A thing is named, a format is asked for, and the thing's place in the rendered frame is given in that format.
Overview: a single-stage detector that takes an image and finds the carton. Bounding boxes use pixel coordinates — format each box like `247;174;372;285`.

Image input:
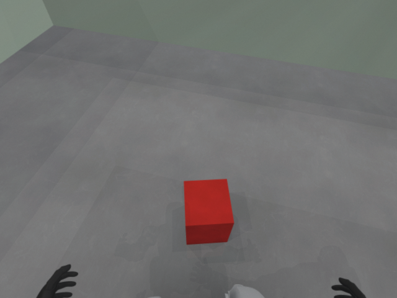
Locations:
184;179;234;245

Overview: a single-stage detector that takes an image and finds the right robot hand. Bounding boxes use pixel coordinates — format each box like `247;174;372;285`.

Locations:
331;278;366;298

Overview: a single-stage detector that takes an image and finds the left robot hand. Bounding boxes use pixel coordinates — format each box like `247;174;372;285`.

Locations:
37;264;78;298

